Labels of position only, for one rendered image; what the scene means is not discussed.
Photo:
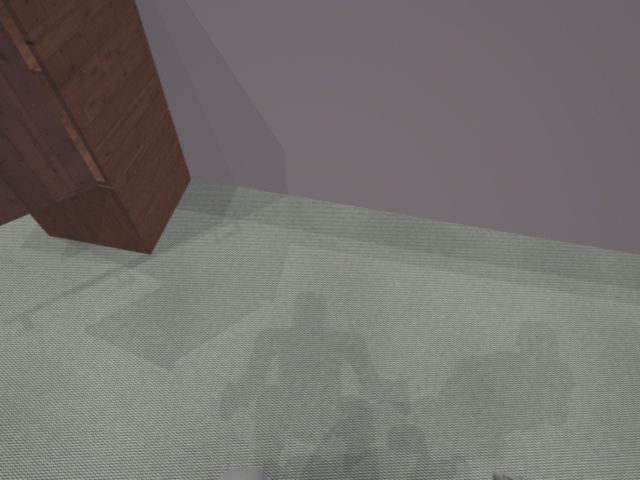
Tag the cupboard door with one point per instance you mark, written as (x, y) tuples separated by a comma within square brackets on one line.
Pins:
[(39, 163)]

